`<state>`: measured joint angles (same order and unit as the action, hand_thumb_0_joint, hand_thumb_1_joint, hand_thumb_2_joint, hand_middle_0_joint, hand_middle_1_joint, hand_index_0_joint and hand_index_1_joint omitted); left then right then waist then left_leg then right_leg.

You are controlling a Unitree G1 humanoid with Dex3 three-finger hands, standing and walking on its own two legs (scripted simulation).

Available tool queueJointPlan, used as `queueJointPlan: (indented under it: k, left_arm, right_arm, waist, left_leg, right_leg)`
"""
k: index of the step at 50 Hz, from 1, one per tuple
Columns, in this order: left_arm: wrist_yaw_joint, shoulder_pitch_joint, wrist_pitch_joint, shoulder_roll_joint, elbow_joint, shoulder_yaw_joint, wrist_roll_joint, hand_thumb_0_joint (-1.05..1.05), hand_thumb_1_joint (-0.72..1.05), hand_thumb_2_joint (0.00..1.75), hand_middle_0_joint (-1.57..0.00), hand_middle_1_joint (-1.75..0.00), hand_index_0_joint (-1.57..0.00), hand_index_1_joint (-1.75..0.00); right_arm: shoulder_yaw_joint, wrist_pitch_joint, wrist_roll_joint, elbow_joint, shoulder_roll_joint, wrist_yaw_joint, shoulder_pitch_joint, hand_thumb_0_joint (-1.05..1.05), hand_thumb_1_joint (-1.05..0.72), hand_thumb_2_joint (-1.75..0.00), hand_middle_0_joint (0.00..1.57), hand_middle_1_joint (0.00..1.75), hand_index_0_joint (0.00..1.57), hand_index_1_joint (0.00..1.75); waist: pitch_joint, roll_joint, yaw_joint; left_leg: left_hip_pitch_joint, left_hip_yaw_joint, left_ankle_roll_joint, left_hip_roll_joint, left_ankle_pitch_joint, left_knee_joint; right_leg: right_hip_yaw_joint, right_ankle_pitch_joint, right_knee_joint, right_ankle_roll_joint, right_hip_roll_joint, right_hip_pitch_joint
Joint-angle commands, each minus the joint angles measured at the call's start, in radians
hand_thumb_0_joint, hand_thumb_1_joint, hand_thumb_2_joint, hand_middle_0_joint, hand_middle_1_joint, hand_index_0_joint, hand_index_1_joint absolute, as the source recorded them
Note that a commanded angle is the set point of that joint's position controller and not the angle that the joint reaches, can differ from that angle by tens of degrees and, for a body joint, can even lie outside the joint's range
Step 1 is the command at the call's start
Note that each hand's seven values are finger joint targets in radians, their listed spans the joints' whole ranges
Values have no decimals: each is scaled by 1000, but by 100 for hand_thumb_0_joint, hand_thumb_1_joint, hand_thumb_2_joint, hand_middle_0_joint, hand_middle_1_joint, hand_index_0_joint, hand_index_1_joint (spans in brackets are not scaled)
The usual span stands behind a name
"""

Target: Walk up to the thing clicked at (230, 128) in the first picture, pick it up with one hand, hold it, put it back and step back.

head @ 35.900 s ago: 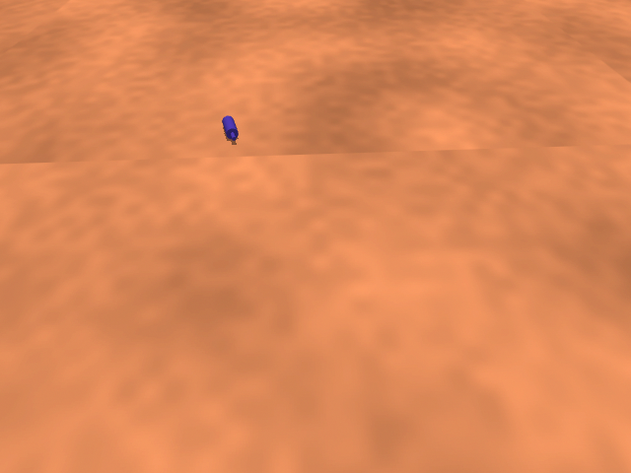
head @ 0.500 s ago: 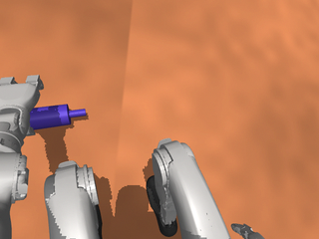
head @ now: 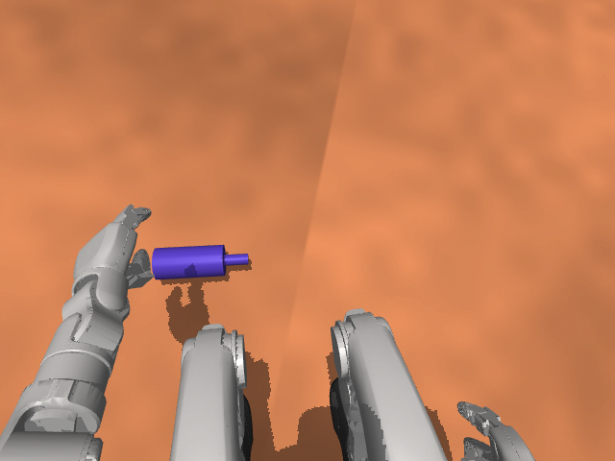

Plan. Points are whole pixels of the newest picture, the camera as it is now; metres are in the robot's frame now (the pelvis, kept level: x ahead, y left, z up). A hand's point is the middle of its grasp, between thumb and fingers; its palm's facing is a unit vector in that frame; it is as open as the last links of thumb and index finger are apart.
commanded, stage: home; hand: left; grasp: from above
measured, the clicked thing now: (202, 261) +0.49 +0.18 -0.41
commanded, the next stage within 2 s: none
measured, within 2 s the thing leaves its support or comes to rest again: neither
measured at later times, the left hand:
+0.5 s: hand (78, 361) +0.27 +0.19 +0.08, palm faces +0.07 -0.97 -0.25, open 7.4 cm
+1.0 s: hand out of the picture +0.22 +0.21 +0.22, palm faces +0.14 -0.97 -0.20, open 7.4 cm
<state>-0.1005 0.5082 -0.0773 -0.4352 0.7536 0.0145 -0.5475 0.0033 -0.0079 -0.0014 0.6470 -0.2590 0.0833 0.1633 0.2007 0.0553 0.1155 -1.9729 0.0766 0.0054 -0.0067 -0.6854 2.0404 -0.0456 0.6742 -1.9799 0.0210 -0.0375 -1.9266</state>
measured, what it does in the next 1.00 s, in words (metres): rises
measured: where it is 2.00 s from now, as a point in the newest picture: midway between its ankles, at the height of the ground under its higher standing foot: (297, 460)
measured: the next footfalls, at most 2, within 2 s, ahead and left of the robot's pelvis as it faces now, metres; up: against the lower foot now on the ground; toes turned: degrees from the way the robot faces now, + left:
none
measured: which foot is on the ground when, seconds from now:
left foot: down 0.00-1.00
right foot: down 0.00-1.00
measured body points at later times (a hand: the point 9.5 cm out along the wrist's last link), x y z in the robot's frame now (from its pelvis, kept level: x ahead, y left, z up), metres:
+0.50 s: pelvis +0.03 +0.00 +0.18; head +0.13 +0.03 +0.62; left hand +0.26 +0.24 +0.10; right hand +0.23 -0.22 +0.09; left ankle +0.07 +0.12 -0.41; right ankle +0.08 -0.13 -0.41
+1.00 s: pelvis +0.08 +0.01 +0.27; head +0.09 +0.02 +0.72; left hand +0.21 +0.26 +0.24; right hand +0.26 -0.21 +0.21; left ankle +0.07 +0.12 -0.41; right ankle +0.08 -0.13 -0.41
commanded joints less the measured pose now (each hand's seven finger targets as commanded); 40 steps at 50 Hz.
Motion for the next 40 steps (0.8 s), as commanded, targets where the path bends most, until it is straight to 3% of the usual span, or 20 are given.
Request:
queueJointPlan:
  k: [1,3,7,9,10,13,14,20,26,31,35,40]
  left_arm:
    - [3,96,8,-112,-306,21,123,0,90,90,-20,-30,-20,-30]
    - [-1,18,-3,-93,-345,31,172,0,90,90,-20,-30,-20,-30]
    - [-12,-60,-31,-59,-449,37,268,0,90,90,-20,-30,-20,-30]
    - [-10,-119,-51,-32,-476,20,320,0,90,90,-20,-30,-20,-30]
    - [-12,-153,-58,-37,-503,40,347,0,90,90,-20,-30,-20,-30]
    - [-15,-246,-92,-17,-609,33,431,0,90,90,-20,-30,-20,-30]
    - [-17,-283,-107,-1,-614,33,454,0,90,90,-20,-30,-20,-30]
    - [-24,-443,-189,28,-726,72,555,0,90,90,-20,-30,-20,-30]
    - [-11,-637,-244,81,-807,80,597,0,90,90,-20,-30,-20,-30]
    - [-1,-796,-277,101,-908,80,605,0,90,90,-20,-30,-20,-30]
    - [11,-903,-300,113,-1002,69,608,0,90,90,-20,-30,-20,-30]
    - [32,-993,-324,125,-1061,61,610,0,90,90,-20,-30,-20,-30]
  right_arm:
    - [74,37,-19,-106,-173,-40,93,0,-90,-90,20,30,20,30]
    - [70,48,-23,-127,-169,-53,66,0,-90,-90,20,30,20,30]
    - [65,71,-33,-143,-164,-83,22,0,-90,-90,20,30,20,30]
    - [61,82,-36,-156,-163,-97,-7,0,-90,-90,20,30,20,30]
    - [57,87,-37,-164,-162,-104,-14,0,-90,-90,20,30,20,30]
    - [49,100,-39,-190,-147,-124,-36,0,-90,-90,20,30,20,30]
    - [44,104,-42,-201,-142,-132,-38,0,-90,-90,20,30,20,30]
    - [11,131,-50,-224,-107,-182,-21,0,-90,-90,20,30,20,30]
    - [-11,165,-47,-235,-78,-230,21,0,-90,-90,20,30,20,30]
    - [-9,188,-34,-257,-70,-255,65,0,-90,-90,20,30,20,30]
    - [-9,203,-30,-286,-64,-266,81,0,-90,-90,20,30,20,30]
    - [-4,228,-24,-299,-66,-275,84,0,-90,-90,20,30,20,30]
  waist:
    - [539,68,7]
    - [522,69,-12]
    - [474,83,-13]
    - [419,92,-11]
    - [418,95,-22]
    - [430,92,-26]
    - [424,71,-15]
    - [341,27,-27]
    - [271,23,-38]
    - [218,47,-49]
    - [161,54,-67]
    - [82,25,-59]
  left_leg:
    - [510,-19,25,3,175,-348]
    - [557,-14,21,3,148,-410]
    - [666,9,15,6,92,-518]
    - [715,25,13,8,37,-580]
    - [743,33,11,9,25,-610]
    - [827,18,13,4,61,-668]
    - [844,12,15,1,73,-683]
    - [960,-11,22,0,126,-818]
    - [1108,-15,18,2,287,-939]
    - [1246,-13,7,6,400,-1048]
    - [1325,4,-1,13,405,-1140]
    - [1359,4,3,14,428,-1185]
  right_leg:
    - [-22,-213,343,-60,-2,443]
    - [-20,-188,384,-60,1,481]
    - [-11,-144,465,-57,6,532]
    - [-10,-105,505,-55,5,540]
    - [-9,-97,523,-54,5,560]
    - [-1,-122,601,-51,6,657]
    - [0,-130,631,-49,5,694]
    - [22,-161,820,-44,6,904]
    - [9,-298,938,-42,7,1068]
    - [-7,-388,1027,-40,4,1185]
    - [-21,-388,1092,-39,0,1245]
    - [-31,-404,1145,-36,-6,1285]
